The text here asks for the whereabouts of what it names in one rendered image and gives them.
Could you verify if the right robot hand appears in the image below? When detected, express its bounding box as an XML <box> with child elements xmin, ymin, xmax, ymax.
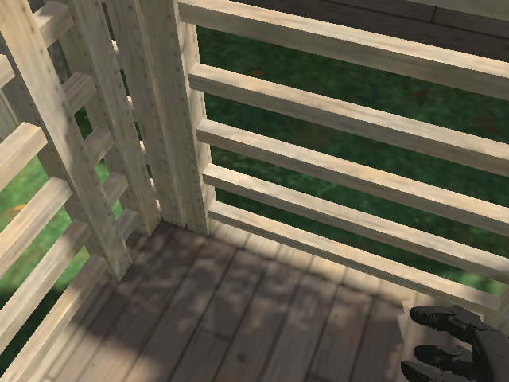
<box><xmin>401</xmin><ymin>305</ymin><xmax>509</xmax><ymax>382</ymax></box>

